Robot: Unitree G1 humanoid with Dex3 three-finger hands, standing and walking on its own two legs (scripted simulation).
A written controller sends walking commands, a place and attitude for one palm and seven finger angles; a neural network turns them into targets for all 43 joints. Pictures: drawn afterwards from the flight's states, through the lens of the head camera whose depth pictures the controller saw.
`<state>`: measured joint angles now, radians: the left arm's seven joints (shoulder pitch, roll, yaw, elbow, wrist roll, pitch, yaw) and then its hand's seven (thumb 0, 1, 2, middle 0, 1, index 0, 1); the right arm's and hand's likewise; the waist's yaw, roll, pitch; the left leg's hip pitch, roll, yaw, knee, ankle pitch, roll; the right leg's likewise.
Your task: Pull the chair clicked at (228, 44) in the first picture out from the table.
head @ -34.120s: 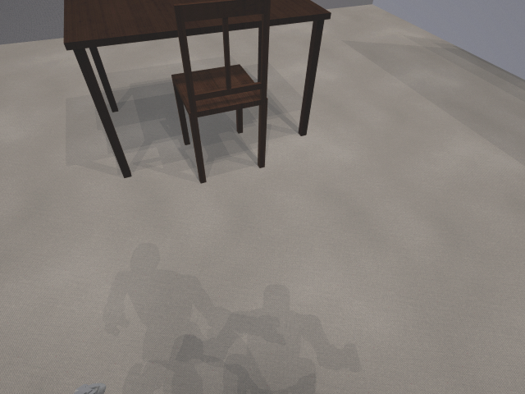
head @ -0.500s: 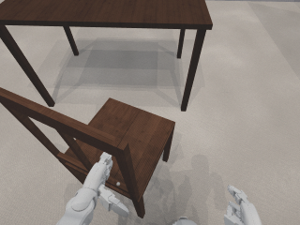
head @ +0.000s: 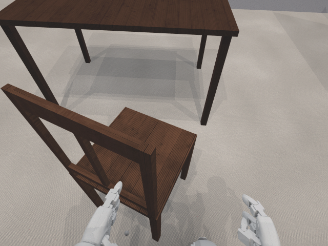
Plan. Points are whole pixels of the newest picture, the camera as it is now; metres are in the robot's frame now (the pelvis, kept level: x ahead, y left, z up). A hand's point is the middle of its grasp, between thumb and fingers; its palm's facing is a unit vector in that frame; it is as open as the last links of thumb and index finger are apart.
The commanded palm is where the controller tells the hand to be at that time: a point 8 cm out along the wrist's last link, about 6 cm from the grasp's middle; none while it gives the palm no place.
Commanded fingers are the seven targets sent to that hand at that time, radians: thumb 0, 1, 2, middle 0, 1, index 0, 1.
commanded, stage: draw the fingers out of the gap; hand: left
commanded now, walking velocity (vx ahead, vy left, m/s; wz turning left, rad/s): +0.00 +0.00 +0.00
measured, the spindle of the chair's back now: (95, 163) +0.34 +0.20 -0.03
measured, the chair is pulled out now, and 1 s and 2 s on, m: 0.54 0.54 0.54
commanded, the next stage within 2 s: draw the hand back to the body in 0.16 s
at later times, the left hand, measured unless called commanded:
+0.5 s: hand (105, 227) +0.17 +0.12 +0.06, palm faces +0.02 -1.00 +0.04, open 17.4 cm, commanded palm +0.12 +0.17 +0.05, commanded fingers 0.00 -0.55 0.20 0.00 0.00 0.00 0.00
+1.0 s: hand (60, 217) +0.17 +0.18 +0.11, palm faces +0.22 -0.91 -0.35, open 15.9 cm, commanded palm +0.14 +0.23 +0.15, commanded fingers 0.00 0.07 0.50 -0.09 -0.13 -0.09 -0.13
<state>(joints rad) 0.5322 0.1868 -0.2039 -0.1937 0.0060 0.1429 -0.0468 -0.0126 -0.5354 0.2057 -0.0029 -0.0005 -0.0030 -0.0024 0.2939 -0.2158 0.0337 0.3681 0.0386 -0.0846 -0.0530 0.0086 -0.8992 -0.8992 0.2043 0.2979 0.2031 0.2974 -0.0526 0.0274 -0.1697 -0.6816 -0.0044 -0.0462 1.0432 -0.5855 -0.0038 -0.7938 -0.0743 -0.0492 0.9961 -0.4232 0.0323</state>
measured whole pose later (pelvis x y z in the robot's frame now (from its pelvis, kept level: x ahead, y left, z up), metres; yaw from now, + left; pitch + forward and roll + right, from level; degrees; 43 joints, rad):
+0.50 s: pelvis +0.00 +0.00 -0.02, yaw +0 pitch +15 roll -2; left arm 0.76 0.14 -0.15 -0.47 -0.10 -0.23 0.00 -0.02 -0.52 0.21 0.00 0.00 0.00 0.00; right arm 0.28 -0.19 -0.01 0.38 0.04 -0.15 -0.03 0.01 -0.90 -0.90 0.20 0.30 0.20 0.30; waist 0.00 0.02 -0.20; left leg -0.79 0.00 -0.06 1.18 -0.65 0.00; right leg -0.90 -0.07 -0.05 1.11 -0.47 0.04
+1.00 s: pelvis +0.01 -0.01 +0.02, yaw +0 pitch +7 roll -1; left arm 0.75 0.29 0.07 -0.52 -0.06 0.00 0.14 -0.01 -0.26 0.34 -0.04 -0.06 -0.04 -0.06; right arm 0.30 -0.20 -0.01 0.43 0.05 -0.06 -0.13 0.01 -0.90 -0.90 0.20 0.30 0.20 0.30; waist 0.02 0.07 -0.15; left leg -0.48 0.01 -0.05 0.91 -0.55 -0.02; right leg -0.60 -0.06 -0.06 0.88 -0.40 0.02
